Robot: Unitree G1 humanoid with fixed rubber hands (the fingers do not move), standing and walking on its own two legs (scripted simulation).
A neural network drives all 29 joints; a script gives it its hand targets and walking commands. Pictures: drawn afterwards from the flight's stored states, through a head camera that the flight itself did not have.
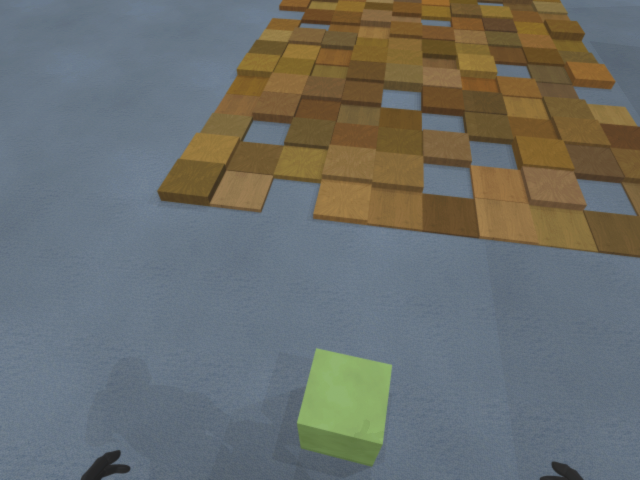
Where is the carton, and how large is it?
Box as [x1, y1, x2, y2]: [297, 348, 391, 466]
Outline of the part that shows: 316,348 297,421 301,448 371,466 382,444 391,365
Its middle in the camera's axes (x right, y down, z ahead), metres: +0.06 +0.47 +1.09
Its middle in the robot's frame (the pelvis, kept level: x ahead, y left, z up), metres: +0.41 -0.04 -0.66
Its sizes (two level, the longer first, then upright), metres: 0.210 0.200 0.250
